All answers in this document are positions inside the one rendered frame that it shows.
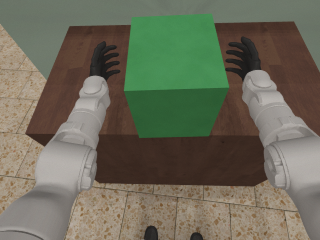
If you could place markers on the carton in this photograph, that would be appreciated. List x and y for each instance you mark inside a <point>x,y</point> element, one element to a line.
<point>175,81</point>

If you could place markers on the right robot forearm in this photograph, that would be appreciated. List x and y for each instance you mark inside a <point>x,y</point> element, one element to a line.
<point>270,113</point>

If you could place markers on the robot right hand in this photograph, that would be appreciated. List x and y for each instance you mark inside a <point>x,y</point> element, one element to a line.
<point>250,57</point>

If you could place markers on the robot right upper arm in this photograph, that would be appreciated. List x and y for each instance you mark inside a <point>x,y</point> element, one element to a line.
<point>294,165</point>

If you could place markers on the left robot forearm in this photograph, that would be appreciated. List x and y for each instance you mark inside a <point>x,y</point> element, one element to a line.
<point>87,117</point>

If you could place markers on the robot left hand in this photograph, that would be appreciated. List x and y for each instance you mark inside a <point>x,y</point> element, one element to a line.
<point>99,66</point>

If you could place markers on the left robot foot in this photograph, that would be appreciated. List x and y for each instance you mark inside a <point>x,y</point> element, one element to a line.
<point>151,233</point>

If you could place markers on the pedestal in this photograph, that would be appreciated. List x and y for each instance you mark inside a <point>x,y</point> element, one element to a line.
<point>232,154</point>

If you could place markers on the robot left upper arm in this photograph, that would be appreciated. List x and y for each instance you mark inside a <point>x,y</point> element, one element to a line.
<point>65,169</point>

